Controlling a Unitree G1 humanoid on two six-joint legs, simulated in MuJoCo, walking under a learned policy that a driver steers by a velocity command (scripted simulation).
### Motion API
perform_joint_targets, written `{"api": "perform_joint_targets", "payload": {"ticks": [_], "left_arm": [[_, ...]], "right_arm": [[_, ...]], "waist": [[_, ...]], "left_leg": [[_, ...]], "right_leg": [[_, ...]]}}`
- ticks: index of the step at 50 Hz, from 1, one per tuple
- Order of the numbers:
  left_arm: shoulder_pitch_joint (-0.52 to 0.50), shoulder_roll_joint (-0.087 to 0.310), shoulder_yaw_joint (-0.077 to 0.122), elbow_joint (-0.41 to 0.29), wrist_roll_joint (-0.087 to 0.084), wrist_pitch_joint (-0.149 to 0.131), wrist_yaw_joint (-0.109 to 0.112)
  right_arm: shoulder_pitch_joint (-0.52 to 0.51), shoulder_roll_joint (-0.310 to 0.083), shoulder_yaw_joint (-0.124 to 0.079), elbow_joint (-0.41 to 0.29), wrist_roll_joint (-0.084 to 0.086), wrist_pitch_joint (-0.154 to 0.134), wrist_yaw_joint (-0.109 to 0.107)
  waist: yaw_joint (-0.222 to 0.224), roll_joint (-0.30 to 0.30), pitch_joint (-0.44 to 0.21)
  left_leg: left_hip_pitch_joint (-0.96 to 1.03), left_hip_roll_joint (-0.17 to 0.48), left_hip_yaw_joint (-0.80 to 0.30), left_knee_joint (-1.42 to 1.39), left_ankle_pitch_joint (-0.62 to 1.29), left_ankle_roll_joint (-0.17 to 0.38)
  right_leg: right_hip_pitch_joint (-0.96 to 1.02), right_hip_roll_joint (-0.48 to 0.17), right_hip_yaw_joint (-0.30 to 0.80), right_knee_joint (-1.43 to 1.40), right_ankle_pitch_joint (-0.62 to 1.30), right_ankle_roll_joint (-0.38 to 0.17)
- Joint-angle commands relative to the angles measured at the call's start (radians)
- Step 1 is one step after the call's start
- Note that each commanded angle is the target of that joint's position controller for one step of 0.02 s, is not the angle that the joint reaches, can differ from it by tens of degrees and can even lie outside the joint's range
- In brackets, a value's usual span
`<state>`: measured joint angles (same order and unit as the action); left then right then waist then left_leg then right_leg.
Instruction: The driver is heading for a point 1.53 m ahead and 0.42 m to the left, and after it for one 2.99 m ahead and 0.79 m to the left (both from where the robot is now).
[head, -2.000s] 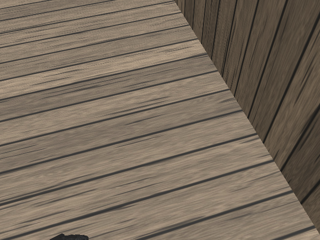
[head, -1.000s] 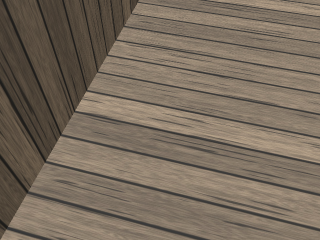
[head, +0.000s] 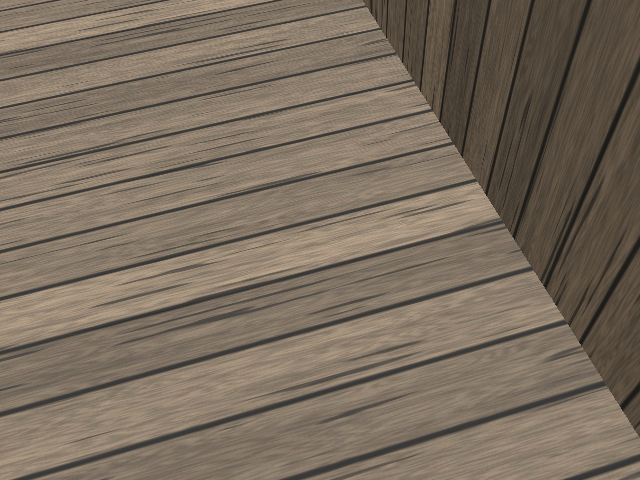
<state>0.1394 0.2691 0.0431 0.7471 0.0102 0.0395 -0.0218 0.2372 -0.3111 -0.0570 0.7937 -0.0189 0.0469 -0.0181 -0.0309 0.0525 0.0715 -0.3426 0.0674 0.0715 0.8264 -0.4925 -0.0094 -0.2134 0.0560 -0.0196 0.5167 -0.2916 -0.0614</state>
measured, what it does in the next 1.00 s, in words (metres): steps on the spot, turning left: left foot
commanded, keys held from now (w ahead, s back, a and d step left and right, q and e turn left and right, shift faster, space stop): q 0.88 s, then no key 0.12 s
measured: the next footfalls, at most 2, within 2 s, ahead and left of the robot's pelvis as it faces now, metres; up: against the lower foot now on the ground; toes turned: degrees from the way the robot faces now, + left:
left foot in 0.46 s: +0.00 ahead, +0.10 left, +0.00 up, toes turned +12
right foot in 1.04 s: +0.10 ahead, -0.06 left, +0.00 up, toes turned +33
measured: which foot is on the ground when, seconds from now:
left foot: up 0.00-0.44, down 0.46-1.00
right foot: down 0.00-0.46, up 0.48-1.00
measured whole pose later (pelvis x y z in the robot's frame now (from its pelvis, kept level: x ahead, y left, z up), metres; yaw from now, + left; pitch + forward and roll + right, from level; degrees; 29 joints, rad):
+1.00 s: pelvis +0.00 +0.01 +0.01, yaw +28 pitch +1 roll +0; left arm 0.13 0.30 0.04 0.76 0.00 0.04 0.03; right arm 0.25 -0.31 -0.07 0.77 -0.02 0.05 0.00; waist -0.03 0.01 0.07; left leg -0.23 -0.15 -0.24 0.46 -0.22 0.06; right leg -0.35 0.04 0.05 0.68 -0.38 0.01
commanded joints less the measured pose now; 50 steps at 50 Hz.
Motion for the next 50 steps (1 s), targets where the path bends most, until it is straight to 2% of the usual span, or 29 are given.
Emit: {"api": "perform_joint_targets", "payload": {"ticks": [1,2,3,4,6,9,10,14,17,20,21,22,23,24,25,26,27,28,29,30,32,36,42,48,50], "left_arm": [[0.002,0.091,0.009,-0.034,0.004,-0.015,0.033],[-0.025,0.074,-0.001,-0.031,0.003,-0.019,0.046],[-0.025,0.054,-0.013,-0.019,0.004,-0.023,0.053],[-0.012,0.055,-0.018,-0.005,0.005,-0.028,0.056],[0.015,0.094,-0.012,0.022,0.005,-0.032,0.061],[0.041,0.136,0.003,0.043,0.002,-0.022,0.067],[0.035,0.132,0.003,0.039,0.008,-0.02,0.061],[0.044,0.132,0.015,0.046,0.012,-0.018,0.057],[0.038,0.14,0.024,0.048,0.015,-0.02,0.056],[0.021,0.157,0.035,0.047,0.013,-0.016,0.053],[0.009,0.164,0.038,0.046,0.009,-0.013,0.053],[0.023,0.163,0.041,0.052,0.01,-0.013,0.051],[0.046,0.116,0.031,0.03,0.014,-0.01,0.045],[-0.035,0.071,0.016,-0.026,0.01,0.004,0.057],[-0.028,0.098,0.018,-0.014,0.016,0.014,0.062],[-0.012,0.104,0.022,0.002,0.006,0.015,0.056],[-0.001,0.116,0.026,0.014,0.0,0.008,0.052],[0.004,0.134,0.032,0.016,0.013,0.005,0.047],[0.026,0.136,0.032,0.026,0.022,0.005,0.041],[0.038,0.132,0.032,0.027,0.021,0.007,0.036],[0.031,0.12,0.03,0.018,0.014,0.011,0.033],[-0.005,0.123,0.031,-0.005,0.013,0.017,0.04],[-0.039,0.126,0.027,-0.037,0.007,0.006,0.047],[-0.001,0.124,0.015,-0.05,-0.007,-0.011,0.055],[0.05,0.114,0.01,-0.041,-0.01,-0.017,0.058]], "right_arm": [[0.005,-0.057,-0.005,-0.049,0.012,-0.002,0.005],[0.023,-0.069,-0.009,-0.029,0.0,-0.002,0.011],[0.064,-0.064,-0.007,0.002,-0.008,-0.001,0.016],[0.085,-0.057,-0.004,0.019,-0.006,0.002,0.02],[0.07,-0.053,-0.004,0.025,0.004,0.005,0.021],[0.038,-0.063,-0.009,0.017,0.001,0.009,0.017],[0.031,-0.064,-0.011,0.017,0.009,0.011,0.02],[0.007,-0.039,-0.009,-0.002,0.006,0.012,0.029],[0.007,-0.026,-0.008,-0.016,0.011,0.009,0.032],[0.023,-0.019,-0.008,-0.028,0.017,0.001,0.037],[0.045,-0.016,-0.008,-0.026,0.016,-0.006,0.038],[0.058,-0.038,-0.012,-0.028,0.008,-0.019,0.035],[0.083,-0.15,-0.037,-0.036,-0.011,-0.034,0.027],[0.142,-0.252,-0.065,-0.027,0.004,-0.034,0.029],[0.163,-0.213,-0.061,-0.018,0.014,-0.032,0.026],[0.093,-0.161,-0.048,-0.03,0.02,-0.027,0.021],[0.011,-0.126,-0.038,-0.05,0.017,-0.018,0.016],[-0.025,-0.114,-0.034,-0.064,0.022,-0.015,0.011],[-0.029,-0.107,-0.031,-0.07,0.021,-0.016,0.01],[-0.013,-0.112,-0.033,-0.068,0.021,-0.018,0.013],[0.017,-0.131,-0.04,-0.061,0.022,-0.023,0.016],[0.048,-0.143,-0.045,-0.058,0.014,-0.021,0.013],[0.055,-0.167,-0.055,-0.072,0.003,-0.017,0.013],[0.01,-0.155,-0.051,-0.081,-0.005,-0.012,0.016],[-0.022,-0.147,-0.046,-0.079,0.001,-0.008,0.013]], "waist": [[0.012,-0.156,-0.059],[0.004,-0.188,-0.053],[-0.003,-0.19,-0.079],[-0.002,-0.175,-0.093],[0.017,-0.16,-0.081],[0.042,-0.173,-0.044],[0.043,-0.173,-0.037],[0.05,-0.159,-0.028],[0.045,-0.161,-0.053],[0.027,-0.167,-0.082],[0.004,-0.156,-0.09],[-0.014,-0.103,-0.096],[-0.002,0.132,-0.116],[-0.037,0.238,-0.087],[-0.032,0.091,-0.098],[0.001,0.038,-0.054],[0.032,0.014,-0.025],[0.041,0.034,-0.029],[0.04,0.045,-0.061],[0.039,0.031,-0.086],[0.029,0.016,-0.096],[0.006,0.055,-0.074],[-0.007,0.057,-0.086],[0.008,0.073,-0.12],[0.039,0.07,-0.119]], "left_leg": [[-0.126,0.011,-0.1,0.122,0.021,-0.007],[-0.102,0.003,-0.086,0.1,0.076,-0.013],[-0.052,-0.008,-0.086,0.078,0.108,-0.02],[-0.017,-0.023,-0.091,0.053,0.116,-0.025],[-0.01,-0.049,-0.104,0.011,0.113,-0.025],[-0.063,-0.057,-0.097,0.021,0.087,-0.018],[-0.063,-0.055,-0.09,0.028,0.079,-0.014],[-0.074,-0.047,-0.059,0.011,0.028,0.0],[-0.036,-0.05,-0.034,-0.044,0.013,0.015],[0.044,-0.067,-0.005,-0.177,0.063,0.042],[0.109,-0.078,0.004,-0.288,0.153,0.055],[0.19,-0.066,-0.058,-0.432,0.293,0.073],[0.317,0.139,-0.365,-0.543,0.512,0.128],[0.294,0.332,-0.607,-0.528,0.891,0.305],[0.291,0.309,-0.549,-0.516,0.856,0.35],[0.255,0.243,-0.46,-0.518,0.763,0.327],[0.23,0.169,-0.396,-0.529,0.672,0.273],[0.249,0.131,-0.372,-0.528,0.674,0.245],[0.268,0.106,-0.35,-0.519,0.73,0.239],[0.282,0.101,-0.345,-0.511,0.758,0.238],[0.305,0.098,-0.358,-0.505,0.753,0.236],[0.31,0.089,-0.42,-0.508,0.646,0.238],[0.276,0.087,-0.525,-0.479,0.611,0.252],[0.216,0.069,-0.564,-0.423,0.756,0.219],[0.175,0.043,-0.567,-0.4,0.733,0.179]], "right_leg": [[0.116,-0.305,0.242,-0.239,0.539,-0.151],[0.12,-0.268,0.194,-0.243,0.581,-0.125],[0.129,-0.243,0.142,-0.239,0.648,-0.113],[0.135,-0.241,0.112,-0.234,0.668,-0.106],[0.151,-0.253,0.092,-0.222,0.638,-0.103],[0.158,-0.293,0.111,-0.216,0.537,-0.129],[0.146,-0.295,0.103,-0.209,0.521,-0.139],[0.137,-0.331,0.114,-0.194,0.476,-0.175],[0.143,-0.35,0.104,-0.16,0.531,-0.179],[0.135,-0.35,0.074,-0.093,0.545,-0.146],[0.104,-0.333,0.043,-0.043,0.496,-0.112],[0.042,-0.297,0.001,0.043,0.37,-0.051],[-0.141,-0.185,-0.102,0.3,0.063,0.026],[-0.325,0.002,-0.067,0.458,-0.373,0.063],[-0.327,-0.046,0.035,0.583,-0.356,0.065],[-0.34,-0.065,0.054,0.613,-0.265,0.067],[-0.343,-0.08,0.063,0.58,-0.179,0.07],[-0.35,-0.081,0.059,0.568,-0.128,0.077],[-0.335,-0.072,0.05,0.583,-0.095,0.087],[-0.329,-0.065,0.05,0.591,-0.079,0.096],[-0.345,-0.065,0.054,0.566,-0.065,0.108],[-0.378,-0.063,0.064,0.468,-0.071,0.12],[-0.34,-0.042,0.086,0.358,-0.094,0.11],[-0.158,-0.016,0.075,0.199,-0.111,0.073],[-0.036,-0.011,0.066,0.032,-0.045,0.056]]}}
